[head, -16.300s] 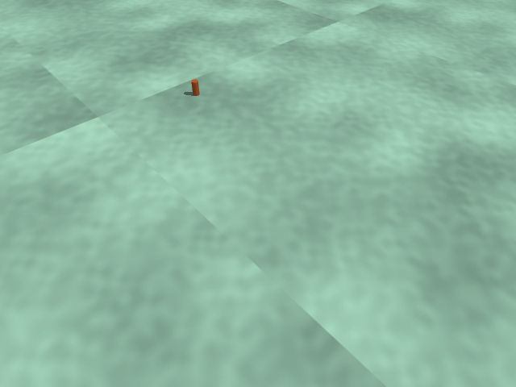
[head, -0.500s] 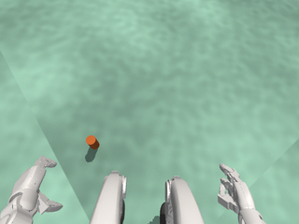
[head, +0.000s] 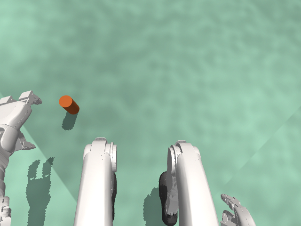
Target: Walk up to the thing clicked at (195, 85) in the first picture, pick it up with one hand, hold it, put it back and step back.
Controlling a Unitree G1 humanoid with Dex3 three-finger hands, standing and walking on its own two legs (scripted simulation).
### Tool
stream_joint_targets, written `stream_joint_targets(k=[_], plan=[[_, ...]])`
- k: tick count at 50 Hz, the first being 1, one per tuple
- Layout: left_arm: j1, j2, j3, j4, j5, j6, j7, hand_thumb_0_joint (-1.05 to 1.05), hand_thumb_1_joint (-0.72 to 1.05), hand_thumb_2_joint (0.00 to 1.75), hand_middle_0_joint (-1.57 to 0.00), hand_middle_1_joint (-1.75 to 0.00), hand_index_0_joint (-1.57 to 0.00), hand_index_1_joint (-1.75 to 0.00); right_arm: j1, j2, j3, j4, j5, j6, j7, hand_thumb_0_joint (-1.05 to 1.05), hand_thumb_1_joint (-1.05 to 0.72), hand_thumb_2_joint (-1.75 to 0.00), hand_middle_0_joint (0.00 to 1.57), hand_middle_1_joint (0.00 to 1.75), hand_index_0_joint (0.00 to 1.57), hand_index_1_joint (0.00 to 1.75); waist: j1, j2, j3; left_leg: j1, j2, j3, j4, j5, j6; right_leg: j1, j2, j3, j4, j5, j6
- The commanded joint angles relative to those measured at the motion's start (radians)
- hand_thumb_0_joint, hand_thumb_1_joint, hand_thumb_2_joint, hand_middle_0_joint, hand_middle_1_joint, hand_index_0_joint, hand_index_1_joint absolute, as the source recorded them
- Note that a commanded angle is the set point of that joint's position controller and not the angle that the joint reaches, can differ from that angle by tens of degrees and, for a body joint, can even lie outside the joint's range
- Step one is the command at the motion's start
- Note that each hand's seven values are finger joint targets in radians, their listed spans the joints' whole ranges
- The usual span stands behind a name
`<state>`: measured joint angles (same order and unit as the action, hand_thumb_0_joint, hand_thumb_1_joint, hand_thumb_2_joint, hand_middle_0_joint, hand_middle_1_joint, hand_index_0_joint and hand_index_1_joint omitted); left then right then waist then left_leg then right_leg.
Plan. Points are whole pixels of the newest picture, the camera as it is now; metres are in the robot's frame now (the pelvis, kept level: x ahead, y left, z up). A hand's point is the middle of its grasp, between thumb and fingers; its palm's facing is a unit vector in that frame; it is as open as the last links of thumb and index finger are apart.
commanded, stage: rise first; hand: left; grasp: from above
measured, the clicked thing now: (69, 105) +0.48 +0.33 -0.36
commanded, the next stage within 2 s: approach in 1.12 s
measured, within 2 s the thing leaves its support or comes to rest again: neither
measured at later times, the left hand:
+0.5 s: hand (37, 117) +0.39 +0.36 -0.20, palm faces -0.46 -0.09 -0.88, open 13.9 cm
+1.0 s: hand (46, 112) +0.42 +0.35 -0.23, palm faces -0.45 -0.08 -0.89, open 14.0 cm
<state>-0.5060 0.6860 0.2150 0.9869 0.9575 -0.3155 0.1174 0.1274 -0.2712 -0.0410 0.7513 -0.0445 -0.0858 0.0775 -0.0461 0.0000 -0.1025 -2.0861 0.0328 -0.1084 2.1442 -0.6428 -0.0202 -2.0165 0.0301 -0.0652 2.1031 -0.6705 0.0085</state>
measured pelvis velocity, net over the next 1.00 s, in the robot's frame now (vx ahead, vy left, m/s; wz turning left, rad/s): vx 0.01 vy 0.01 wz -0.06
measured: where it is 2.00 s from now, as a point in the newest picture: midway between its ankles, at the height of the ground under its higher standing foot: (138, 206)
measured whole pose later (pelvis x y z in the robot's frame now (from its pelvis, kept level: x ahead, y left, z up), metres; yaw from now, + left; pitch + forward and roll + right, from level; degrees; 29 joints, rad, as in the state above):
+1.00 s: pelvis +0.01 +0.01 -0.07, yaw -3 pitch +32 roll -8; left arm -0.77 0.82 0.20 1.32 1.26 -0.34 0.36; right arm 0.09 -0.26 0.03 0.77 -0.15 -0.02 0.13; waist -0.14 -0.04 -0.05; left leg -2.30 0.02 -0.15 2.40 -0.68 -0.01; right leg -2.20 0.04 -0.09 2.32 -0.70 0.03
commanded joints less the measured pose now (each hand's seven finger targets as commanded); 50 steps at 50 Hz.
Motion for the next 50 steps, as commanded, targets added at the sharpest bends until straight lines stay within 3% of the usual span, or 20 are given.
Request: stream_joint_targets(k=[1,4,5,8,9,11,14,16,25,28,36,41,44,46,47,50], plan=[[-0.243,0.347,0.08,-0.07,0.046,-0.043,0.092,0.0,-0.52,1.02,-0.05,-1.02,-0.05,-1.01,0.111,-0.215,-0.063,-0.057,-0.008,-0.008,-0.01,0.0,-0.88,-0.9,0.2,0.3,0.2,0.3,0.006,0.17,-0.586,0.435,-0.017,0.045,-0.246,-0.031,0.048,0.193,0.024,-0.05,-0.211,0.01,-0.044],[-0.314,0.382,0.082,-0.081,0.097,-0.052,0.13,0.0,-0.52,1.01,-0.06,-1.0,-0.06,-1.0,0.119,-0.222,-0.062,-0.052,-0.021,0.005,-0.005,0.0,-0.89,-0.9,0.2,0.3,0.2,0.3,0.007,0.195,-0.629,0.446,-0.021,0.049,-0.21,0.012,0.045,0.177,0.024,-0.056,-0.186,0.042,-0.049],[-0.254,0.381,0.089,0.025,0.111,-0.042,0.14,0.0,-0.52,1.01,-0.06,-0.99,-0.06,-0.99,0.123,-0.222,-0.054,-0.039,-0.025,0.012,-0.003,0.0,-0.89,-0.9,0.2,0.3,0.2,0.3,0.001,0.178,-0.595,0.428,-0.021,0.043,-0.206,0.006,0.046,0.163,0.023,-0.062,-0.171,0.041,-0.047],[-0.356,0.388,0.06,-0.031,0.145,-0.046,0.162,0.0,-0.52,1.01,-0.07,-0.98,-0.07,-0.98,0.117,-0.227,-0.057,-0.049,-0.034,0.027,0.004,0.0,-0.89,-0.9,0.2,0.3,0.2,0.3,0.001,0.202,-0.618,0.438,-0.022,0.045,-0.185,0.035,0.043,0.135,0.022,-0.065,-0.154,0.061,-0.051],[-0.309,0.388,0.067,0.059,0.162,-0.037,0.168,0.0,-0.53,1.01,-0.07,-0.97,-0.06,-0.97,0.13,-0.229,-0.057,-0.029,-0.038,0.034,0.006,0.0,-0.89,-0.9,0.2,0.3,0.2,0.3,-0.004,0.206,-0.596,0.423,-0.023,0.046,-0.173,0.033,0.042,0.125,0.023,-0.066,-0.141,0.059,-0.051],[-0.349,0.369,0.046,0.024,0.165,-0.041,0.178,0.0,-0.52,1.0,-0.07,-0.97,-0.07,-0.97,0.122,-0.231,-0.055,-0.04,-0.043,0.037,0.012,0.0,-0.89,-0.9,0.2,0.3,0.2,0.3,-0.012,0.196,-0.603,0.424,-0.024,0.043,-0.158,0.052,0.043,0.123,0.022,-0.07,-0.131,0.076,-0.049],[-0.34,0.407,0.063,0.099,0.201,-0.035,0.192,0.0,-0.5,0.98,-0.08,-0.96,-0.08,-0.96,0.138,-0.229,-0.053,-0.022,-0.05,0.052,0.015,0.0,-0.89,-0.9,0.2,0.3,0.2,0.3,-0.009,0.194,-0.605,0.395,-0.029,0.058,-0.128,0.064,0.046,0.128,0.026,-0.065,-0.126,0.082,-0.048],[-0.401,0.398,0.046,0.069,0.214,-0.043,0.203,0.0,-0.49,0.97,-0.1,-0.94,-0.1,-0.94,0.135,-0.223,-0.052,-0.018,-0.059,0.057,0.019,0.0,-0.89,-0.9,0.2,0.3,0.2,0.3,-0.02,0.193,-0.605,0.392,-0.027,0.057,-0.109,0.068,0.047,0.113,0.025,-0.066,-0.118,0.087,-0.049],[-0.462,0.42,0.039,0.126,0.29,-0.069,0.255,0.0,-0.49,0.96,-0.11,-0.94,-0.11,-0.94,0.132,-0.221,-0.036,-0.003,-0.084,0.072,0.029,0.0,-0.9,-0.9,0.2,0.3,0.2,0.3,-0.045,0.227,-0.629,0.388,-0.025,0.053,-0.048,0.123,0.043,0.091,0.034,-0.08,-0.061,0.136,-0.048],[-0.484,0.402,0.021,0.143,0.297,-0.067,0.269,0.0,-0.51,0.97,-0.1,-0.96,-0.09,-0.96,0.123,-0.229,-0.037,-0.008,-0.089,0.069,0.032,0.0,-0.9,-0.9,0.2,0.3,0.2,0.3,-0.056,0.229,-0.593,0.366,-0.025,0.047,-0.045,0.107,0.043,0.061,0.033,-0.086,-0.049,0.124,-0.046],[-0.508,0.419,0.03,0.168,0.299,-0.027,0.297,0.0,-0.54,0.99,-0.06,-1.02,-0.07,-1.02,0.12,-0.231,-0.027,-0.008,-0.093,0.061,0.035,0.0,-0.9,-0.9,0.2,0.3,0.2,0.3,-0.046,0.276,-0.606,0.385,-0.019,0.039,-0.045,0.087,0.04,0.03,0.033,-0.092,-0.023,0.113,-0.048],[-0.51,0.418,0.024,0.187,0.289,-0.015,0.289,0.0,-0.55,1.0,-0.06,-1.02,-0.06,-1.02,0.128,-0.233,-0.019,-0.01,-0.094,0.056,0.038,0.0,-0.9,-0.9,0.2,0.3,0.2,0.3,-0.067,0.257,-0.584,0.35,-0.018,0.035,-0.031,0.085,0.044,0.037,0.031,-0.094,-0.02,0.123,-0.044],[-0.515,0.452,0.044,0.174,0.287,-0.019,0.285,0.0,-0.53,0.98,-0.06,-1.04,-0.07,-1.02,0.132,-0.23,-0.012,-0.01,-0.095,0.059,0.039,0.0,-0.9,-0.9,0.2,0.3,0.2,0.3,-0.063,0.238,-0.619,0.324,-0.024,0.054,-0.002,0.119,0.049,0.091,0.037,-0.085,-0.027,0.154,-0.042],[-0.486,0.44,0.037,0.205,0.283,-0.018,0.28,0.0,-0.53,0.98,-0.06,-1.03,-0.07,-1.02,0.128,-0.23,-0.013,-0.006,-0.097,0.057,0.039,0.0,-0.9,-0.9,0.2,0.3,0.2,0.3,-0.059,0.231,-0.604,0.326,-0.023,0.055,0.005,0.119,0.049,0.079,0.037,-0.083,-0.023,0.152,-0.042],[-0.508,0.433,0.026,0.208,0.284,-0.023,0.277,0.0,-0.52,0.97,-0.06,-1.04,-0.07,-1.03,0.13,-0.23,-0.008,-0.006,-0.1,0.058,0.039,0.0,-0.9,-0.9,0.2,0.3,0.2,0.3,-0.074,0.227,-0.588,0.296,-0.024,0.058,0.014,0.106,0.052,0.083,0.039,-0.084,-0.03,0.145,-0.04],[-0.496,0.454,0.046,0.205,0.285,-0.032,0.279,0.0,-0.53,0.98,-0.06,-1.03,-0.07,-1.02,0.139,-0.235,-0.005,-0.005,-0.103,0.061,0.04,0.0,-0.9,-0.9,0.2,0.3,0.2,0.3,-0.072,0.224,-0.608,0.298,-0.026,0.058,0.022,0.135,0.052,0.106,0.039,-0.086,-0.024,0.171,-0.038]])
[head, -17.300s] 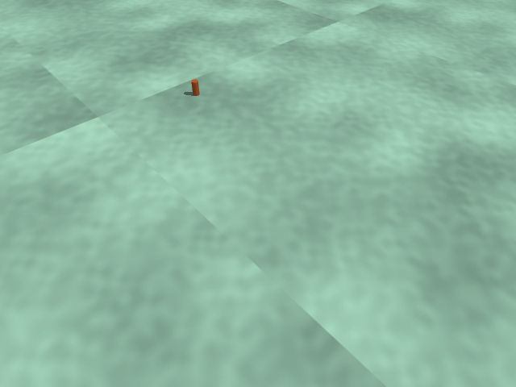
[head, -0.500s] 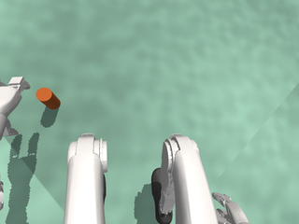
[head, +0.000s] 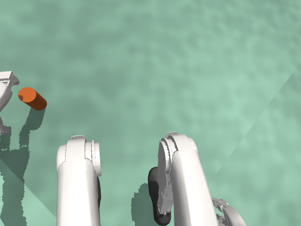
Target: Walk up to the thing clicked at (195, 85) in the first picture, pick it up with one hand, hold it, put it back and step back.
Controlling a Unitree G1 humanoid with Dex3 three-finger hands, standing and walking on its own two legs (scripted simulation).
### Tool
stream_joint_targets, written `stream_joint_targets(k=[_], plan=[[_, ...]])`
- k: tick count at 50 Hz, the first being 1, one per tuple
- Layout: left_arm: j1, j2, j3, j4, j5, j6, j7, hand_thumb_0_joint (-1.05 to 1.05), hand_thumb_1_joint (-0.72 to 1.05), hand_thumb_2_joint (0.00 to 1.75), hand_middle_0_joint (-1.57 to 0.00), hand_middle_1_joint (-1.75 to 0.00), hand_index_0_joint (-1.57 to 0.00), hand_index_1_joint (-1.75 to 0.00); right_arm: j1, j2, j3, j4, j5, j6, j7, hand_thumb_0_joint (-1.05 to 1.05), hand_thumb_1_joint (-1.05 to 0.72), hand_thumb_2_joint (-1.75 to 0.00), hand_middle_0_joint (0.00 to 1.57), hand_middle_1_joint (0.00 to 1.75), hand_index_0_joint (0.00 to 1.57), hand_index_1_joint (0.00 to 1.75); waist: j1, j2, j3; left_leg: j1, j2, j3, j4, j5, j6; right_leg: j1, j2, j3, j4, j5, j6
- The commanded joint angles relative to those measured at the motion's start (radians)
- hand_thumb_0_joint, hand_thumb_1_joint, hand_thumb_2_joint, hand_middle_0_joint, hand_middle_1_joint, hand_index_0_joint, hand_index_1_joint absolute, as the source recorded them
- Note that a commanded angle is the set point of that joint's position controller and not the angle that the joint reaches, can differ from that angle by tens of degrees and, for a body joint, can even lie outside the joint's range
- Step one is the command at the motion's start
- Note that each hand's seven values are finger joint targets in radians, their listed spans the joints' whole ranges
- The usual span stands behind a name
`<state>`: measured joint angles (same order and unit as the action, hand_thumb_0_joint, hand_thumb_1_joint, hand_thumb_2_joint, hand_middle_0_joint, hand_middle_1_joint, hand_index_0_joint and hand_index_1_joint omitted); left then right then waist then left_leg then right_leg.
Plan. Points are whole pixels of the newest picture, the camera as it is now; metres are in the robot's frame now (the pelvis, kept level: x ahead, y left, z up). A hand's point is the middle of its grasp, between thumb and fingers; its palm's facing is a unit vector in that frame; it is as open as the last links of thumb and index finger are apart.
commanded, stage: rise first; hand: left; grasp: from above
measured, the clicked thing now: (33, 99) +0.46 +0.35 -0.28
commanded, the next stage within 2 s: approach in 0.12 s
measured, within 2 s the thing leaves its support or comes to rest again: neither
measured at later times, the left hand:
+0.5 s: hand (21, 98) +0.43 +0.34 -0.18, palm faces -0.41 -0.07 -0.91, open 14.0 cm
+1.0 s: hand (20, 99) +0.43 +0.34 -0.17, palm faces -0.53 -0.12 -0.84, open 13.8 cm
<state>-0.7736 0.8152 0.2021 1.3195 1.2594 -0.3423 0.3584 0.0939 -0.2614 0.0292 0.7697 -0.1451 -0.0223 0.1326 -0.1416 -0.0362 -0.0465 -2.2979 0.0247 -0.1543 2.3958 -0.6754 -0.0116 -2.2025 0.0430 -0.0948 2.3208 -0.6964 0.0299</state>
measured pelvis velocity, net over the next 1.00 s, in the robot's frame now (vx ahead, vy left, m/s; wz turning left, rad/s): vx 0.00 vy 0.00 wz -0.01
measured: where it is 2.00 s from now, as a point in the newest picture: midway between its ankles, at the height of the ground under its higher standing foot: (126, 209)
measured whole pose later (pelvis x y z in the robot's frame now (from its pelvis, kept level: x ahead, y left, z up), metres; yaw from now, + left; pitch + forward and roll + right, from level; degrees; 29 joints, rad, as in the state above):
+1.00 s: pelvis +0.00 +0.00 +0.00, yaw -1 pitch +32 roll -9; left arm -0.90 0.87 0.13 1.43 1.21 -0.32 0.28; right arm 0.18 -0.29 0.12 0.73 -0.14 -0.01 0.14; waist -0.23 -0.04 0.01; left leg -2.30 0.03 -0.17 2.39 -0.67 -0.02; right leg -2.21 0.05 -0.11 2.31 -0.68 0.03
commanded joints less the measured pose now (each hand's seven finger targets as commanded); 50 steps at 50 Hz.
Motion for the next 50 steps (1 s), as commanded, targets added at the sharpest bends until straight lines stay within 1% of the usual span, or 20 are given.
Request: stream_joint_targets(k=[1,4,10,11,13,15,18,20,22,23,26,29,31,33,35,39,42,46,47,50], plan=[[-0.224,0.327,0.06,-0.122,-0.016,-0.008,0.036,0.0,-0.53,0.98,-0.06,-1.03,-0.07,-1.02,0.17,-0.244,-0.074,-0.023,-0.004,-0.002,-0.013,0.0,-0.9,-0.9,0.2,0.3,0.2,0.3,0.027,0.26,-0.66,0.509,-0.018,0.102,-0.231,0.16,0.043,0.29,0.027,-0.057,-0.238,0.187,-0.062],[-0.235,0.318,0.052,-0.117,-0.019,-0.015,0.04,0.0,-0.53,0.98,-0.07,-1.03,-0.07,-1.02,0.164,-0.243,-0.069,-0.023,-0.004,0.001,-0.011,0.0,-0.9,-0.9,0.2,0.3,0.2,0.3,0.023,0.249,-0.632,0.488,-0.017,0.102,-0.228,0.139,0.045,0.282,0.028,-0.058,-0.242,0.169,-0.061],[-0.245,0.316,0.049,-0.121,-0.01,-0.017,0.054,0.0,-0.54,0.99,-0.07,-1.04,-0.07,-1.03,0.161,-0.249,-0.069,-0.015,-0.009,0.003,-0.009,0.0,-0.9,-0.9,0.2,0.3,0.2,0.3,0.017,0.291,-0.648,0.531,-0.013,0.091,-0.227,0.155,0.037,0.246,0.03,-0.067,-0.222,0.181,-0.065],[-0.252,0.324,0.052,-0.124,-0.004,-0.018,0.056,0.0,-0.61,1.07,-0.08,-0.98,-0.04,-1.02,0.164,-0.25,-0.067,-0.014,-0.011,0.002,-0.008,0.0,-0.91,-0.9,0.2,0.3,0.2,0.3,0.013,0.304,-0.647,0.538,-0.013,0.088,-0.228,0.162,0.035,0.244,0.028,-0.07,-0.213,0.184,-0.066],[-0.288,0.294,0.025,-0.137,-0.007,-0.019,0.058,0.0,-0.53,0.97,-0.06,-1.04,-0.07,-1.03,0.164,-0.251,-0.072,-0.009,-0.009,0.0,-0.008,0.0,-0.9,-0.9,0.2,0.3,0.2,0.3,-0.003,0.314,-0.649,0.551,-0.01,0.08,-0.231,0.158,0.033,0.217,0.027,-0.074,-0.204,0.183,-0.066],[-0.323,0.256,-0.009,-0.109,-0.004,-0.02,0.065,0.0,-0.53,0.97,-0.06,-1.05,-0.07,-1.04,0.167,-0.252,-0.068,-0.009,-0.011,-0.004,-0.007,0.0,-0.9,-0.9,0.2,0.3,0.2,0.3,-0.03,0.309,-0.617,0.531,-0.008,0.072,-0.232,0.124,0.032,0.191,0.027,-0.081,-0.206,0.16,-0.066],[-0.417,0.228,-0.049,-0.117,0.006,-0.014,0.088,0.0,-0.52,0.96,-0.06,-1.06,-0.08,-1.04,0.187,-0.257,-0.063,0.001,-0.013,-0.014,-0.009,0.0,-0.9,-0.9,0.2,0.3,0.2,0.3,-0.063,0.335,-0.629,0.547,-0.007,0.068,-0.227,0.121,0.029,0.174,0.027,-0.085,-0.206,0.164,-0.064],[-0.426,0.224,-0.053,-0.119,0.009,0.004,0.105,0.0,-0.52,0.96,-0.06,-1.07,-0.08,-1.05,0.197,-0.257,-0.064,0.005,-0.012,-0.022,-0.012,0.0,-0.9,-0.9,0.2,0.3,0.2,0.3,-0.053,0.353,-0.661,0.585,-0.004,0.07,-0.227,0.152,0.027,0.178,0.024,-0.085,-0.198,0.191,-0.062],[-0.498,0.206,-0.077,-0.126,0.014,0.029,0.119,0.0,-0.52,0.96,-0.06,-1.08,-0.08,-1.06,0.204,-0.257,-0.057,0.004,-0.013,-0.028,-0.012,0.0,-0.91,-0.9,0.2,0.3,0.2,0.3,-0.08,0.385,-0.676,0.595,-0.003,0.075,-0.227,0.166,0.025,0.18,0.025,-0.084,-0.2,0.213,-0.062],[-0.513,0.207,-0.078,-0.118,0.016,0.046,0.124,0.0,-0.53,0.97,-0.06,-1.07,-0.08,-1.06,0.214,-0.256,-0.053,0.007,-0.013,-0.029,-0.014,0.0,-0.91,-0.9,0.2,0.3,0.2,0.3,-0.077,0.384,-0.688,0.599,-0.004,0.079,-0.227,0.183,0.025,0.193,0.027,-0.08,-0.203,0.232,-0.064],[-0.532,0.242,-0.049,-0.097,0.011,0.11,0.134,0.0,-0.54,0.97,-0.07,-1.07,-0.08,-1.06,0.228,-0.259,-0.05,-0.006,-0.01,-0.032,-0.015,0.0,-0.91,-0.9,0.2,0.3,0.2,0.3,-0.069,0.394,-0.719,0.595,-0.004,0.096,-0.237,0.189,0.03,0.238,0.025,-0.072,-0.225,0.247,-0.065],[-0.521,0.292,-0.017,-0.051,0.007,0.173,0.113,0.0,-0.53,0.96,-0.08,-1.06,-0.09,-1.05,0.238,-0.259,-0.042,-0.022,-0.001,-0.026,-0.015,0.0,-0.92,-0.9,0.2,0.3,0.2,0.3,-0.054,0.377,-0.734,0.567,-0.005,0.109,-0.243,0.197,0.039,0.296,0.024,-0.06,-0.243,0.265,-0.064],[-0.517,0.289,-0.028,-0.033,-0.005,0.206,0.083,0.0,-0.53,0.96,-0.08,-1.06,-0.09,-1.05,0.238,-0.254,-0.038,-0.027,0.008,-0.019,-0.016,0.0,-0.91,-0.9,0.2,0.3,0.2,0.3,-0.052,0.348,-0.752,0.548,-0.006,0.114,-0.246,0.203,0.046,0.332,0.026,-0.052,-0.258,0.276,-0.061],[-0.46,0.262,-0.057,0.031,-0.029,0.231,0.041,0.0,-0.52,0.94,-0.08,-1.08,-0.1,-1.06,0.239,-0.243,-0.027,-0.041,0.019,-0.013,-0.015,0.0,-0.92,-0.9,0.2,0.3,0.2,0.3,-0.066,0.289,-0.687,0.48,-0.008,0.114,-0.247,0.194,0.055,0.371,0.029,-0.048,-0.275,0.274,-0.056],[-0.426,0.273,-0.065,0.042,-0.05,0.24,-0.004,0.0,-0.52,0.94,-0.07,-1.09,-0.09,-1.06,0.236,-0.248,-0.023,-0.053,0.032,-0.006,-0.016,0.0,-0.91,-0.9,0.2,0.3,0.2,0.3,-0.064,0.229,-0.669,0.424,-0.011,0.113,-0.244,0.176,0.065,0.402,0.033,-0.043,-0.283,0.257,-0.052],[-0.339,0.285,-0.072,0.061,-0.09,0.209,-0.085,0.0,-0.49,0.91,-0.08,-1.09,-0.12,-1.05,0.226,-0.256,-0.014,-0.086,0.042,0.004,-0.017,0.0,-0.91,-0.9,0.2,0.3,0.2,0.3,-0.067,0.154,-0.604,0.373,-0.013,0.105,-0.246,0.158,0.071,0.427,0.033,-0.04,-0.291,0.231,-0.049],[-0.333,0.319,-0.052,0.026,-0.109,0.141,-0.096,0.0,-0.46,0.88,-0.08,-1.07,-0.13,-1.02,0.219,-0.259,0.001,-0.09,0.036,0.011,-0.015,0.0,-0.9,-0.9,0.2,0.3,0.2,0.3,-0.061,0.164,-0.576,0.348,-0.015,0.099,-0.236,0.135,0.067,0.421,0.035,-0.042,-0.28,0.203,-0.05],[-0.444,0.342,-0.035,-0.054,-0.075,0.021,-0.054,0.0,-0.49,0.91,-0.07,-1.07,-0.11,-1.03,0.228,-0.262,0.017,-0.072,0.013,0.011,-0.014,0.0,-0.9,-0.9,0.2,0.3,0.2,0.3,-0.088,0.255,-0.577,0.393,-0.013,0.087,-0.216,0.113,0.049,0.347,0.04,-0.058,-0.254,0.174,-0.059],[-0.461,0.338,-0.031,-0.067,-0.065,-0.002,-0.032,0.0,-0.49,0.9,-0.07,-1.07,-0.11,-1.03,0.223,-0.265,0.015,-0.064,0.007,0.009,-0.015,0.0,-0.9,-0.9,0.2,0.3,0.2,0.3,-0.085,0.28,-0.593,0.427,-0.011,0.081,-0.212,0.112,0.043,0.315,0.041,-0.064,-0.244,0.169,-0.062],[-0.47,0.306,-0.047,-0.048,-0.019,-0.041,0.03,0.0,-0.51,0.93,-0.07,-1.06,-0.09,-1.03,0.244,-0.271,0.013,-0.042,-0.014,0.002,-0.01,0.0,-0.9,-0.9,0.2,0.3,0.2,0.3,-0.112,0.334,-0.596,0.493,-0.008,0.077,-0.196,0.143,0.031,0.285,0.042,-0.078,-0.231,0.195,-0.061]])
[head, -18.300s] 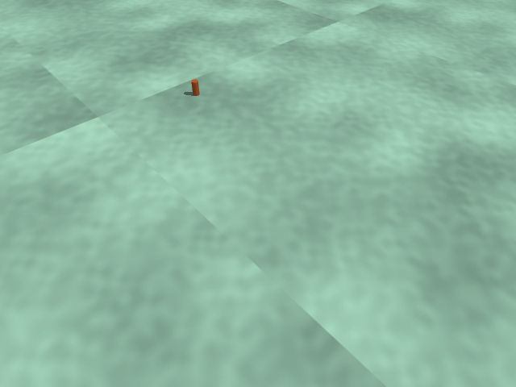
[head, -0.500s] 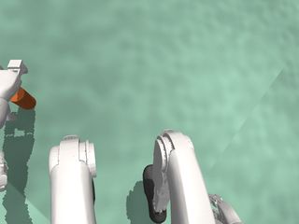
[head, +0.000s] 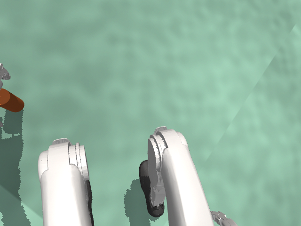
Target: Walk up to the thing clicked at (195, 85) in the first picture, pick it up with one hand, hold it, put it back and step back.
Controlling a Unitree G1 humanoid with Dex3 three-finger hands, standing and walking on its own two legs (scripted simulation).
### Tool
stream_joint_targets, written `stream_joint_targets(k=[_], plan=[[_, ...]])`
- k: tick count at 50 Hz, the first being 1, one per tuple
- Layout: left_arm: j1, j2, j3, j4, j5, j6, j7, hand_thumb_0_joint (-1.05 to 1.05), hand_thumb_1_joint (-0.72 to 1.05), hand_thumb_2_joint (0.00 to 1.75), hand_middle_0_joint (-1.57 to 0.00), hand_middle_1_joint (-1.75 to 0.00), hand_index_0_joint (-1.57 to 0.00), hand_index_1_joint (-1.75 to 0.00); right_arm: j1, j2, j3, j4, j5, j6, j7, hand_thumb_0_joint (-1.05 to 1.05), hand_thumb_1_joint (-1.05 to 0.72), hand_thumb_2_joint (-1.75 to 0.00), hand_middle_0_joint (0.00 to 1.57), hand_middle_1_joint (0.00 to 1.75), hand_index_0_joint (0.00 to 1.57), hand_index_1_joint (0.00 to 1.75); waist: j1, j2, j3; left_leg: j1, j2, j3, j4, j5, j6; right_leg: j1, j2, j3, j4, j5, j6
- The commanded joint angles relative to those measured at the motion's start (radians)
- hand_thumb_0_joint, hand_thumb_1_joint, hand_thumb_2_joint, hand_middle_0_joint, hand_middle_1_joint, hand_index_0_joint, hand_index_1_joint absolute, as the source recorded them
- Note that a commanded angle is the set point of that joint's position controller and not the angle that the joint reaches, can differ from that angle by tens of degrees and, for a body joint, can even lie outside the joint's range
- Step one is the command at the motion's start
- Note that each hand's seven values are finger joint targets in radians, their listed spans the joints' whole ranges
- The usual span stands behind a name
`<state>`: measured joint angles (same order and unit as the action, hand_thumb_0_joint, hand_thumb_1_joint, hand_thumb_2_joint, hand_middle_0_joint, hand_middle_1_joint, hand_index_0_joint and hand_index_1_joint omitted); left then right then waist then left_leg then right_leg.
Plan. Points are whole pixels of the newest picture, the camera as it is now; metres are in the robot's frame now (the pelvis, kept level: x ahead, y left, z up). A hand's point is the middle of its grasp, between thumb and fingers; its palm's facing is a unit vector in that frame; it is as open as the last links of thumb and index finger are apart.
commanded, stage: rest palm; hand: left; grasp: from above
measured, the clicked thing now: (8, 101) +0.46 +0.35 -0.28
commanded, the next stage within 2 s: close in 1.22 s
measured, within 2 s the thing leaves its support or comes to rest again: neither
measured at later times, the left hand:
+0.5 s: hand (9, 98) +0.45 +0.33 -0.23, palm faces -0.44 -0.11 -0.89, open 14.1 cm
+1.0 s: hand (11, 103) +0.44 +0.33 -0.25, palm faces -0.44 -0.13 -0.89, open 13.8 cm
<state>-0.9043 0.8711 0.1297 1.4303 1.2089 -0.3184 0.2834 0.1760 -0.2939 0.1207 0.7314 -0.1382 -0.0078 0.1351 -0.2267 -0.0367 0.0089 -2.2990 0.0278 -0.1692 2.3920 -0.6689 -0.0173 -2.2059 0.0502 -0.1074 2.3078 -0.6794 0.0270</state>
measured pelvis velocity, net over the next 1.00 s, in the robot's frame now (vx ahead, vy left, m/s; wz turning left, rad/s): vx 0.00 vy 0.01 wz -0.07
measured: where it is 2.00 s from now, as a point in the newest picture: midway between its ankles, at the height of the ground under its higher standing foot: (119, 205)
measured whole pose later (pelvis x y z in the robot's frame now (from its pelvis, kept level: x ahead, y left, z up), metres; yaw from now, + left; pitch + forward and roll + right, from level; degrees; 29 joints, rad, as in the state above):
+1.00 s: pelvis +0.00 +0.01 -0.03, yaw -4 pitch +28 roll -12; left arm -0.95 0.96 0.16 1.63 1.31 -0.30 0.56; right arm 0.07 -0.30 0.21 0.72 -0.25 -0.14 0.19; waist -0.30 -0.12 0.08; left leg -2.35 0.03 -0.24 2.54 -0.70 -0.02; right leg -2.24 0.07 -0.16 2.40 -0.69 0.05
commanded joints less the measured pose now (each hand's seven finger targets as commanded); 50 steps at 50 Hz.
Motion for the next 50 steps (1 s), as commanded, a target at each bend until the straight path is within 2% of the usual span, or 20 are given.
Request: stream_joint_targets(k=[1,5,8,9,10,13,14,17,21,23,25,27,28,30,31,32,39,41,48,50], plan=[[-0.343,0.245,0.025,-0.15,0.042,-0.067,0.126,0.0,-0.53,0.97,-0.06,-1.02,-0.07,-1.02,0.163,-0.243,-0.082,0.006,-0.025,-0.015,-0.011,0.0,-0.9,-0.9,0.2,0.3,0.2,0.3,-0.026,0.347,-0.659,0.518,-0.012,0.087,-0.197,0.137,0.033,0.262,0.032,-0.074,-0.207,0.171,-0.061],[-0.354,0.209,-0.005,-0.057,0.083,-0.052,0.196,0.0,-0.54,0.99,-0.06,-1.0,-0.06,-1.0,0.148,-0.254,-0.08,0.026,-0.047,-0.032,-0.009,0.0,-0.9,-0.9,0.2,0.3,0.2,0.3,-0.048,0.38,-0.633,0.558,-0.005,0.071,-0.19,0.142,0.028,0.189,0.029,-0.101,-0.175,0.169,-0.062],[-0.392,0.264,0.033,-0.056,0.111,-0.025,0.247,0.0,-0.54,1.02,-0.07,-0.99,-0.06,-1.0,0.138,-0.267,-0.077,0.026,-0.059,-0.047,-0.006,0.0,-0.9,-0.9,0.2,0.3,0.2,0.3,-0.042,0.442,-0.651,0.583,-0.005,0.061,-0.202,0.132,0.019,0.165,0.025,-0.116,-0.142,0.165,-0.062],[-0.374,0.268,0.038,-0.042,0.12,-0.011,0.261,0.0,-0.54,1.01,-0.07,-0.99,-0.06,-0.99,0.125,-0.269,-0.076,0.023,-0.062,-0.051,-0.005,0.0,-0.89,-0.9,0.2,0.3,0.2,0.3,-0.032,0.456,-0.657,0.59,-0.004,0.062,-0.2,0.142,0.018,0.156,0.025,-0.117,-0.131,0.174,-0.063],[-0.378,0.254,0.024,-0.012,0.125,0.004,0.268,0.0,-0.54,1.01,-0.07,-1.0,-0.06,-1.0,0.118,-0.265,-0.073,0.023,-0.065,-0.057,-0.002,0.0,-0.9,-0.9,0.2,0.3,0.2,0.3,-0.046,0.448,-0.648,0.577,-0.002,0.065,-0.189,0.139,0.02,0.15,0.028,-0.116,-0.129,0.176,-0.065],[-0.378,0.274,0.047,0.026,0.118,0.046,0.292,0.0,-0.53,1.0,-0.07,-1.0,-0.07,-1.0,0.11,-0.261,-0.061,0.021,-0.071,-0.074,0.005,0.0,-0.9,-0.9,0.2,0.3,0.2,0.3,-0.049,0.423,-0.63,0.53,-0.004,0.077,-0.164,0.161,0.026,0.167,0.03,-0.11,-0.127,0.207,-0.06],[-0.371,0.29,0.05,0.029,0.128,0.061,0.295,0.0,-0.54,1.0,-0.07,-1.0,-0.06,-1.0,0.114,-0.261,-0.053,0.023,-0.075,-0.078,0.006,0.0,-0.9,-0.9,0.2,0.3,0.2,0.3,-0.048,0.436,-0.636,0.523,-0.006,0.085,-0.156,0.175,0.029,0.192,0.032,-0.104,-0.131,0.225,-0.059],[-0.363,0.279,0.042,0.046,0.103,0.095,0.286,0.0,-0.53,1.0,-0.07,-1.0,-0.06,-1.0,0.11,-0.262,-0.048,0.017,-0.076,-0.092,0.014,0.0,-0.9,-0.9,0.2,0.3,0.2,0.3,-0.061,0.412,-0.628,0.506,-0.002,0.083,-0.14,0.184,0.033,0.209,0.034,-0.105,-0.125,0.244,-0.055],[-0.319,0.29,0.04,0.069,0.053,0.114,0.256,0.0,-0.54,0.98,-0.06,-1.0,-0.06,-1.0,0.102,-0.262,-0.038,0.001,-0.068,-0.108,0.02,0.0,-0.9,-0.9,0.2,0.3,0.2,0.3,-0.052,0.36,-0.612,0.436,-0.001,0.085,-0.133,0.146,0.043,0.247,0.036,-0.099,-0.143,0.216,-0.052],[-0.31,0.337,0.062,0.025,0.04,0.108,0.235,0.0,-0.54,0.98,-0.06,-1.0,-0.06,-1.0,0.089,-0.269,-0.032,-0.022,-0.069,-0.109,0.02,0.0,-0.9,-0.9,0.2,0.3,0.2,0.3,-0.042,0.345,-0.654,0.425,0.002,0.082,-0.12,0.171,0.048,0.303,0.04,-0.093,-0.148,0.244,-0.048],[-0.28,0.298,0.036,0.036,0.026,0.1,0.214,0.0,-0.54,0.97,-0.06,-1.0,-0.06,-1.0,0.101,-0.254,-0.025,-0.009,-0.066,-0.105,0.023,0.0,-0.9,-0.9,0.2,0.3,0.2,0.3,-0.041,0.349,-0.652,0.426,0.002,0.082,-0.122,0.178,0.046,0.325,0.039,-0.091,-0.143,0.25,-0.048],[-0.276,0.334,0.068,0.01,0.013,0.084,0.206,0.0,-0.54,0.99,-0.07,-1.0,-0.06,-1.0,0.098,-0.265,-0.024,-0.026,-0.069,-0.102,0.02,0.0,-0.9,-0.9,0.2,0.3,0.2,0.3,-0.044,0.328,-0.672,0.418,0.005,0.075,-0.113,0.195,0.048,0.36,0.046,-0.094,-0.152,0.271,-0.042],[-0.273,0.32,0.058,0.014,0.01,0.078,0.203,0.0,-0.55,0.98,-0.06,-0.99,-0.06,-0.99,0.107,-0.263,-0.019,-0.018,-0.067,-0.1,0.02,0.0,-0.9,-0.9,0.2,0.3,0.2,0.3,-0.047,0.333,-0.656,0.426,0.003,0.075,-0.114,0.201,0.045,0.351,0.041,-0.099,-0.147,0.273,-0.044],[-0.251,0.364,0.092,0.018,0.024,0.062,0.201,0.0,-0.55,1.0,-0.07,-0.99,-0.06,-1.0,0.126,-0.278,-0.021,-0.012,-0.078,-0.096,0.022,0.0,-0.9,-0.9,0.2,0.3,0.2,0.3,-0.056,0.333,-0.647,0.428,0.006,0.07,-0.107,0.223,0.044,0.368,0.045,-0.102,-0.142,0.297,-0.042],[-0.26,0.3,0.051,0.022,0.016,0.053,0.199,0.0,-0.56,1.01,-0.07,-0.98,-0.06,-0.99,0.112,-0.262,-0.013,-0.009,-0.072,-0.095,0.025,0.0,-0.89,-0.9,0.2,0.3,0.2,0.3,-0.051,0.334,-0.632,0.431,0.006,0.066,-0.11,0.202,0.042,0.338,0.046,-0.105,-0.143,0.273,-0.045],[-0.26,0.336,0.073,0.03,0.021,0.043,0.203,0.0,-0.56,1.02,-0.07,-0.99,-0.06,-1.0,0.11,-0.275,-0.017,-0.012,-0.074,-0.093,0.024,0.0,-0.89,-0.9,0.2,0.3,0.2,0.3,-0.065,0.331,-0.638,0.424,0.009,0.064,-0.104,0.205,0.044,0.351,0.051,-0.106,-0.15,0.282,-0.042],[-0.285,0.35,0.061,0.045,0.059,-0.004,0.254,0.0,-0.52,1.04,-0.08,-0.99,-0.07,-1.0,0.095,-0.289,0.0,-0.014,-0.086,-0.105,0.029,0.0,-0.89,-0.9,0.2,0.3,0.2,0.3,-0.073,0.37,-0.566,0.442,0.01,0.053,-0.112,0.153,0.034,0.288,0.052,-0.127,-0.135,0.219,-0.05],[-0.278,0.359,0.076,0.055,0.076,-0.004,0.277,0.0,-0.52,1.09,-0.09,-1.02,-0.07,-1.03,0.091,-0.295,0.001,-0.01,-0.094,-0.109,0.031,0.0,-0.89,-0.9,0.2,0.3,0.2,0.3,-0.07,0.378,-0.571,0.455,0.01,0.048,-0.12,0.158,0.031,0.278,0.053,-0.135,-0.125,0.221,-0.053],[-0.297,0.333,0.035,0.1,0.097,0.032,0.322,0.0,-0.48,1.08,-0.1,-1.05,-0.09,-1.06,0.073,-0.299,0.008,-0.004,-0.109,-0.135,0.042,0.0,-0.89,-0.9,0.2,0.3,0.2,0.3,-0.085,0.409,-0.551,0.469,0.014,0.047,-0.115,0.152,0.026,0.24,0.056,-0.141,-0.111,0.223,-0.055],[-0.297,0.338,0.052,0.086,0.084,0.041,0.334,0.0,-0.48,1.09,-0.1,-1.06,-0.09,-1.06,0.07,-0.305,0.007,-0.003,-0.109,-0.139,0.043,0.0,-0.89,-0.9,0.2,0.3,0.2,0.3,-0.079,0.411,-0.568,0.468,0.014,0.046,-0.114,0.161,0.027,0.254,0.057,-0.143,-0.119,0.234,-0.051]])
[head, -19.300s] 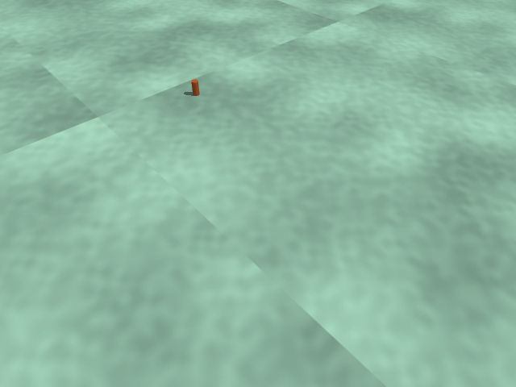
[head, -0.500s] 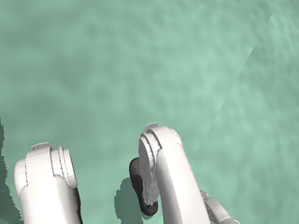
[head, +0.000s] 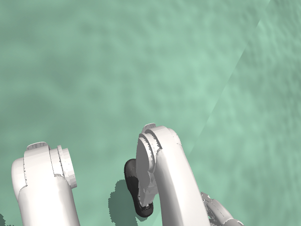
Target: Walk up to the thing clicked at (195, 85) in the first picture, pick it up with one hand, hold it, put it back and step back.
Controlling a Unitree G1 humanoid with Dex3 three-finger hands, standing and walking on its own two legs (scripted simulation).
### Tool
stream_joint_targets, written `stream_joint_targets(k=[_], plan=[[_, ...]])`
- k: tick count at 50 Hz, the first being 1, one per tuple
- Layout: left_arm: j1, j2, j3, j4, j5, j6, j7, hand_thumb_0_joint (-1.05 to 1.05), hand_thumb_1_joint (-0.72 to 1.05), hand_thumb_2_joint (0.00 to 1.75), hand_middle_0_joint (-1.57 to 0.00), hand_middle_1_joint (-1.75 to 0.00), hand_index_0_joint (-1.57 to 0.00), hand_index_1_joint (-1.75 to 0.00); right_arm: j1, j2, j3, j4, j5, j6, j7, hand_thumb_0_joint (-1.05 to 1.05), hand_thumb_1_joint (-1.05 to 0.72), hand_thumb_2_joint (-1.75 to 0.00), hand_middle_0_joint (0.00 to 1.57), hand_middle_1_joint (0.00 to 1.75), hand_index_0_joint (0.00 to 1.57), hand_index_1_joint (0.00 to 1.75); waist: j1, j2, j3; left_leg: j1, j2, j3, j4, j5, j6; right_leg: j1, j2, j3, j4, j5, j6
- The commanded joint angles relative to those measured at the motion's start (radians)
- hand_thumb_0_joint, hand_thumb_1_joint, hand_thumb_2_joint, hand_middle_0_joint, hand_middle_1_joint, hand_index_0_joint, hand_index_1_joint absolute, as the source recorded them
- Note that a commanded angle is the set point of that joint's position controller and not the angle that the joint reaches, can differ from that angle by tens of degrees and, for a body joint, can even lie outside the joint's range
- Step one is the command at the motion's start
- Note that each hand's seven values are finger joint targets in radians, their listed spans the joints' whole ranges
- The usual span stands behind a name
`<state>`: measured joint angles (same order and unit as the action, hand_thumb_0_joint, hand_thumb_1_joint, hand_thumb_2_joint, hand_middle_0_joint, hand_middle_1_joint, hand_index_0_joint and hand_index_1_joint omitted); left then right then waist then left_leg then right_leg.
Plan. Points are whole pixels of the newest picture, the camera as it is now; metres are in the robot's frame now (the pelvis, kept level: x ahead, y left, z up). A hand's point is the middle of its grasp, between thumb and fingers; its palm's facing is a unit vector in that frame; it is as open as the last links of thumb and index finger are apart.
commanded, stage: rest palm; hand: left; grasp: from above
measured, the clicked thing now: out of the picture +0.43 +0.38 -0.25
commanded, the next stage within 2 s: close in 0.22 s
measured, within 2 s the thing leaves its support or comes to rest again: neither
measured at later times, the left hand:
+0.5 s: hand out of the picture +0.41 +0.36 -0.22, palm faces -0.44 -0.18 -0.88, open 12.7 cm
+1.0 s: hand out of the picture +0.42 +0.37 -0.22, palm faces -0.42 -0.17 -0.89, open 10.0 cm
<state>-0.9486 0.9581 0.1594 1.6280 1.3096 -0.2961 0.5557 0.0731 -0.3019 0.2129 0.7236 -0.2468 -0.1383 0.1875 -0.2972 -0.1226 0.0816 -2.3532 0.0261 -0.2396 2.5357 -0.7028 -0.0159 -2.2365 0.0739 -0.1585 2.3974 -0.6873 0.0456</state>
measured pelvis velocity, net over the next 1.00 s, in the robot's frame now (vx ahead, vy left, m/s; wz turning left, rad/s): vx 0.00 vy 0.00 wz -0.02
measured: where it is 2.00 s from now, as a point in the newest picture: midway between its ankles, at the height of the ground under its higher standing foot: (106, 210)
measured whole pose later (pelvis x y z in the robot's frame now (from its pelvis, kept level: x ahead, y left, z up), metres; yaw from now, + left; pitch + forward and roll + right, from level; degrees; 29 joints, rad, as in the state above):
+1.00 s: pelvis +0.00 +0.00 +0.00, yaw -1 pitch +27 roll -14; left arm -0.97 1.03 0.15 1.68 1.28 -0.29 0.56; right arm 0.05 -0.30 0.29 0.69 -0.28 -0.15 0.19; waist -0.32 -0.13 0.11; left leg -2.35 0.03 -0.26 2.55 -0.70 -0.01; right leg -2.22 0.08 -0.18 2.39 -0.68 0.06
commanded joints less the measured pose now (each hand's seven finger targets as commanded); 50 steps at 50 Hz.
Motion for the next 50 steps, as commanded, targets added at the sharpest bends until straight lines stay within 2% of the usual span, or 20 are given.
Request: stream_joint_targets(k=[1,6,7,9,10,11,13,14,17,20,21,27,28,31,33,37,39,41,44,50], plan=[[-0.247,0.237,0.002,-0.094,-0.014,0.028,0.058,0.0,-0.48,1.07,-0.1,-1.05,-0.1,-1.06,0.176,-0.292,-0.083,0.006,0.001,-0.014,-0.005,0.0,-0.9,-0.9,0.2,0.3,0.2,0.3,-0.015,0.51,-0.621,0.523,0.014,0.119,-0.258,0.195,0.024,0.279,0.03,-0.088,-0.199,0.24,-0.072],[-0.239,0.255,0.02,-0.057,-0.035,0.056,0.045,0.0,-0.48,1.07,-0.1,-1.06,-0.09,-1.07,0.179,-0.306,-0.086,-0.003,0.0,-0.031,0.004,0.0,-0.9,-0.9,0.2,0.3,0.2,0.3,-0.024,0.479,-0.602,0.497,0.016,0.113,-0.255,0.192,0.028,0.284,0.029,-0.091,-0.203,0.241,-0.069],[-0.254,0.202,-0.025,-0.059,-0.044,0.058,0.033,0.0,-0.48,1.05,-0.09,-1.06,-0.09,-1.06,0.164,-0.297,-0.08,-0.015,0.002,-0.037,0.006,0.0,-0.9,-0.9,0.2,0.3,0.2,0.3,-0.03,0.467,-0.592,0.493,0.017,0.11,-0.255,0.18,0.028,0.273,0.03,-0.092,-0.204,0.23,-0.069],[-0.228,0.249,0.011,-0.063,-0.061,0.055,0.031,0.0,-0.48,1.05,-0.09,-1.07,-0.09,-1.07,0.164,-0.306,-0.08,-0.018,0.004,-0.035,0.002,0.0,-0.9,-0.9,0.2,0.3,0.2,0.3,-0.013,0.462,-0.618,0.494,0.017,0.108,-0.258,0.181,0.029,0.302,0.032,-0.093,-0.215,0.231,-0.067],[-0.242,0.22,-0.025,-0.068,-0.061,0.054,0.02,0.0,-0.48,1.02,-0.08,-1.07,-0.09,-1.06,0.167,-0.296,-0.069,-0.012,0.006,-0.035,0.004,0.0,-0.9,-0.9,0.2,0.3,0.2,0.3,-0.017,0.479,-0.601,0.488,0.015,0.108,-0.262,0.178,0.028,0.291,0.029,-0.093,-0.208,0.226,-0.069],[-0.203,0.269,0.026,-0.038,-0.06,0.056,0.021,0.0,-0.47,1.02,-0.08,-1.09,-0.09,-1.07,0.176,-0.313,-0.078,-0.008,-0.001,-0.031,0.002,0.0,-0.9,-0.9,0.2,0.3,0.2,0.3,-0.019,0.464,-0.617,0.498,0.016,0.103,-0.265,0.188,0.027,0.309,0.03,-0.099,-0.208,0.236,-0.067],[-0.207,0.272,0.028,-0.039,-0.061,0.047,0.012,0.0,-0.47,1.06,-0.09,-1.08,-0.09,-1.08,0.179,-0.302,-0.069,-0.011,0.004,-0.026,0.003,0.0,-0.9,-0.9,0.2,0.3,0.2,0.3,-0.022,0.467,-0.608,0.498,0.018,0.095,-0.263,0.206,0.023,0.3,0.027,-0.101,-0.192,0.249,-0.069],[-0.211,0.24,0.0,-0.04,-0.064,0.041,0.004,0.0,-0.46,1.06,-0.09,-1.09,-0.1,-1.08,0.163,-0.304,-0.073,-0.021,0.005,-0.025,0.001,0.0,-0.89,-0.9,0.2,0.3,0.2,0.3,-0.027,0.461,-0.598,0.487,0.018,0.096,-0.258,0.194,0.026,0.293,0.031,-0.099,-0.199,0.238,-0.069],[-0.192,0.262,0.015,-0.025,-0.071,0.021,0.003,0.0,-0.38,1.01,-0.13,-1.1,-0.15,-1.08,0.159,-0.309,-0.062,-0.029,0.004,-0.017,-0.002,0.0,-0.89,-0.9,0.2,0.3,0.2,0.3,-0.025,0.437,-0.57,0.449,0.015,0.096,-0.265,0.158,0.03,0.305,0.032,-0.1,-0.213,0.214,-0.067],[-0.217,0.271,-0.006,-0.041,-0.055,0.003,-0.004,0.0,-0.3,0.97,-0.19,-1.08,-0.21,-1.05,0.159,-0.315,-0.055,-0.038,-0.002,-0.016,-0.004,0.0,-0.89,-0.9,0.2,0.3,0.2,0.3,-0.036,0.437,-0.571,0.457,0.016,0.101,-0.248,0.162,0.034,0.308,0.035,-0.096,-0.217,0.219,-0.064],[-0.198,0.292,0.018,-0.025,-0.058,-0.003,0.001,0.0,-0.27,0.96,-0.2,-1.08,-0.23,-1.05,0.162,-0.302,-0.043,-0.03,-0.005,-0.012,-0.004,0.0,-0.89,-0.9,0.2,0.3,0.2,0.3,-0.028,0.422,-0.581,0.446,0.018,0.101,-0.248,0.164,0.036,0.34,0.037,-0.092,-0.226,0.222,-0.063],[-0.211,0.307,0.005,-0.014,-0.038,-0.018,0.015,0.0,-0.22,0.9,-0.24,-1.04,-0.27,-1.01,0.167,-0.311,-0.028,-0.031,-0.012,-0.009,-0.007,0.0,-0.89,-0.9,0.2,0.3,0.2,0.3,-0.043,0.428,-0.568,0.472,0.02,0.092,-0.245,0.194,0.033,0.332,0.038,-0.103,-0.214,0.244,-0.061],[-0.203,0.309,0.01,-0.006,-0.039,-0.019,0.021,0.0,-0.2,0.88,-0.26,-1.02,-0.29,-0.99,0.159,-0.309,-0.026,-0.028,-0.014,-0.007,-0.008,0.0,-0.89,-0.9,0.2,0.3,0.2,0.3,-0.032,0.436,-0.575,0.474,0.021,0.089,-0.25,0.189,0.03,0.331,0.04,-0.105,-0.213,0.237,-0.064],[-0.223,0.296,-0.019,-0.013,-0.035,-0.02,0.022,0.0,-0.13,0.86,-0.3,-1.02,-0.34,-0.98,0.145,-0.32,-0.028,-0.035,-0.018,-0.009,-0.01,0.0,-0.89,-0.9,0.2,0.3,0.2,0.3,-0.036,0.456,-0.552,0.464,0.023,0.091,-0.253,0.168,0.028,0.319,0.043,-0.101,-0.214,0.221,-0.066],[-0.211,0.331,0.01,-0.008,-0.036,-0.016,0.03,0.0,-0.1,0.84,-0.32,-1.01,-0.36,-0.97,0.141,-0.313,-0.016,-0.034,-0.018,-0.008,-0.013,0.0,-0.89,-0.9,0.2,0.3,0.2,0.3,-0.028,0.444,-0.562,0.457,0.022,0.088,-0.251,0.157,0.03,0.312,0.041,-0.111,-0.213,0.211,-0.064],[-0.221,0.328,0.011,-0.022,-0.029,-0.007,0.033,0.0,-0.03,0.8,-0.37,-0.98,-0.41,-0.93,0.141,-0.319,-0.019,-0.038,-0.027,-0.007,-0.015,0.0,-0.89,-0.9,0.2,0.3,0.2,0.3,-0.031,0.466,-0.572,0.479,0.022,0.084,-0.255,0.167,0.026,0.305,0.04,-0.117,-0.205,0.22,-0.065],[-0.219,0.301,-0.018,-0.002,-0.028,-0.001,0.026,0.0,-0.02,0.78,-0.39,-0.96,-0.43,-0.92,0.134,-0.319,-0.023,-0.039,-0.028,-0.011,-0.011,0.0,-0.89,-0.9,0.2,0.3,0.2,0.3,-0.046,0.455,-0.54,0.46,0.024,0.085,-0.251,0.153,0.027,0.295,0.042,-0.109,-0.206,0.213,-0.065],[-0.205,0.298,-0.005,0.017,-0.029,0.005,0.032,0.0,0.01,0.74,-0.4,-0.94,-0.44,-0.89,0.151,-0.31,-0.015,-0.032,-0.032,-0.011,-0.011,0.0,-0.89,-0.9,0.2,0.3,0.2,0.3,-0.048,0.447,-0.55,0.459,0.021,0.087,-0.248,0.174,0.028,0.316,0.041,-0.112,-0.21,0.234,-0.062],[-0.199,0.305,-0.003,-0.014,-0.033,0.003,0.028,0.0,0.05,0.72,-0.43,-0.92,-0.48,-0.87,0.138,-0.319,-0.024,-0.035,-0.031,-0.012,-0.012,0.0,-0.89,-0.9,0.2,0.3,0.2,0.3,-0.029,0.477,-0.563,0.479,0.021,0.084,-0.26,0.173,0.024,0.304,0.039,-0.115,-0.206,0.229,-0.065],[-0.185,0.299,0.003,-0.01,-0.04,0.011,0.026,0.0,0.15,0.68,-0.51,-0.87,-0.56,-0.82,0.144,-0.311,-0.023,-0.035,-0.029,-0.013,-0.008,0.0,-0.89,-0.9,0.2,0.3,0.2,0.3,-0.03,0.458,-0.567,0.462,0.021,0.092,-0.246,0.182,0.029,0.322,0.041,-0.106,-0.213,0.24,-0.062]])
